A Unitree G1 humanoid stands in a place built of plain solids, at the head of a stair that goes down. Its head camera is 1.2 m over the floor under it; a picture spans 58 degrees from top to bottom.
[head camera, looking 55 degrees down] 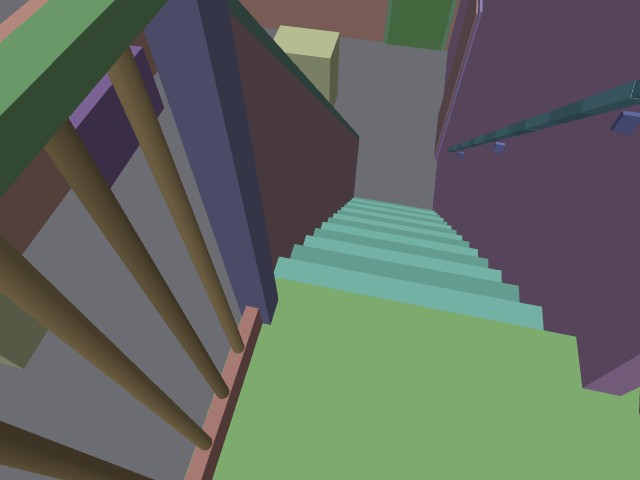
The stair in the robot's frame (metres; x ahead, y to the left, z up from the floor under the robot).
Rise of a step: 0.20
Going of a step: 0.20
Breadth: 0.98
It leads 13 degrees to the right of straight ahead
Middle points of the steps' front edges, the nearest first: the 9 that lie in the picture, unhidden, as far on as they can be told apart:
0.60 -0.27 0.00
0.80 -0.32 -0.20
0.99 -0.36 -0.40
1.19 -0.40 -0.60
1.38 -0.45 -0.80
1.58 -0.49 -1.00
1.77 -0.53 -1.20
1.97 -0.58 -1.40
2.16 -0.62 -1.60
